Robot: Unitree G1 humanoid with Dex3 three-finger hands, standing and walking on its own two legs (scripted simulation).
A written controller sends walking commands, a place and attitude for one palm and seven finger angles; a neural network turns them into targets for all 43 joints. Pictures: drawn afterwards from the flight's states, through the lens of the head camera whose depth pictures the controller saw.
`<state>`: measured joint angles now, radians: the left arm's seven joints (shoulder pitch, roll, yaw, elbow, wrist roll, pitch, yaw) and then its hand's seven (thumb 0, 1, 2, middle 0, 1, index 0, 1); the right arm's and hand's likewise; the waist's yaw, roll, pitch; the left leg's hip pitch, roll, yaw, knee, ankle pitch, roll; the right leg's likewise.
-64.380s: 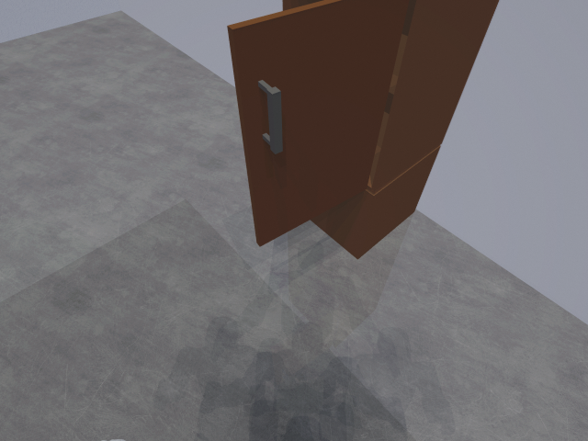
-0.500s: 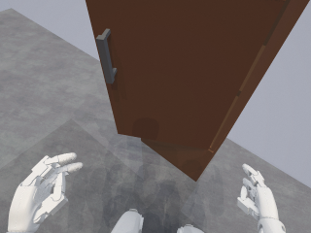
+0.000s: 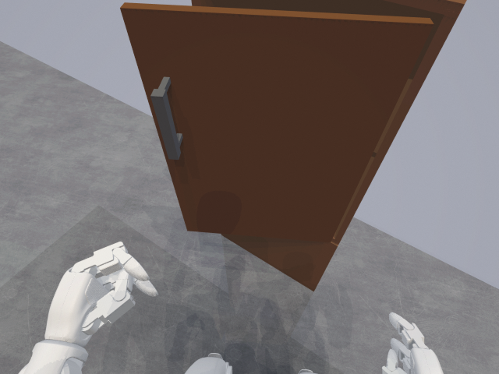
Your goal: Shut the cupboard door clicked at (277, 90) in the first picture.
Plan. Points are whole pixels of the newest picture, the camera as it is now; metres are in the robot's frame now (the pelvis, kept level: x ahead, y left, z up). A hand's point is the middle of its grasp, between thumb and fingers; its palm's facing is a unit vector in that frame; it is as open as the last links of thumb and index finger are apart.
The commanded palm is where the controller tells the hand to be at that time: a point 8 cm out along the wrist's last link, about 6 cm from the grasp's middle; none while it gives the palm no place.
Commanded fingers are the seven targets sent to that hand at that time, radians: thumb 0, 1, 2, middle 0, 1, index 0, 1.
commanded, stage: raise the hand and make a fist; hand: left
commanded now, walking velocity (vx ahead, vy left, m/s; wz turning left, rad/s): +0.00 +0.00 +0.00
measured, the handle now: (170, 120) +0.49 +0.17 +0.14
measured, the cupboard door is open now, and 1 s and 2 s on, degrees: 28 28 28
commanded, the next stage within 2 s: bring the fist close to the handle in 0.88 s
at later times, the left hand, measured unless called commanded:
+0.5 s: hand (95, 251) +0.24 +0.20 +0.14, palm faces +0.03 -1.00 -0.06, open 3.1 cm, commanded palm +0.21 +0.25 +0.14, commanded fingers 0.00 0.90 0.90 -1.30 -1.50 -1.30 -1.50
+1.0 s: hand (132, 261) +0.23 +0.16 +0.13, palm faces -0.02 -1.00 -0.04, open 3.1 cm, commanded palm +0.21 +0.22 +0.14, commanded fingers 0.00 0.90 0.90 -1.30 -1.50 -1.30 -1.50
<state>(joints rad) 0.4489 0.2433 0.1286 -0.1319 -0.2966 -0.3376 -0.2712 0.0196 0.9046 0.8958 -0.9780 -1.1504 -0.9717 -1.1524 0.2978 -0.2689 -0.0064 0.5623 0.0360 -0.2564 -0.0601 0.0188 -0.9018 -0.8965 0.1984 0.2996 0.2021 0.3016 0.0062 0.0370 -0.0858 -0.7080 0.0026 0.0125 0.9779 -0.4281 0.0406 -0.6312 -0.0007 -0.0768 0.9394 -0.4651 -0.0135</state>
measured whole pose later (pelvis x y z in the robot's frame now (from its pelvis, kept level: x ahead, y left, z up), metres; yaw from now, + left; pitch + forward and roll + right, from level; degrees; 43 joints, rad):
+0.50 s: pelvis +0.01 +0.01 +0.03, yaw +1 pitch +3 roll -2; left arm 0.30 0.28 0.20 -0.19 -0.30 -0.11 -0.23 0.02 0.90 0.90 -1.29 -1.49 -1.29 -1.49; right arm 0.27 -0.23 0.07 0.54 0.05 -0.23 -0.05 0.01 -0.90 -0.90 0.20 0.30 0.21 0.30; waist 0.04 0.04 -0.06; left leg -0.47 -0.01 0.01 0.78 -0.36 0.04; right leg -0.38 0.00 -0.08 0.73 -0.39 0.00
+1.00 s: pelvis +0.01 -0.02 +0.03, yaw +0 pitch +2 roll -1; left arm 0.31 0.26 0.18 -0.10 -0.31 -0.10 -0.27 0.02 0.90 0.90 -1.30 -1.50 -1.30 -1.50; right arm 0.26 -0.26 0.04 0.57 0.05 -0.25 -0.06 0.02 -0.90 -0.90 0.20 0.30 0.20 0.30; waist 0.02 0.06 -0.06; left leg -0.43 0.01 0.01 0.73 -0.34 0.01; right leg -0.37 0.02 -0.08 0.71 -0.38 -0.04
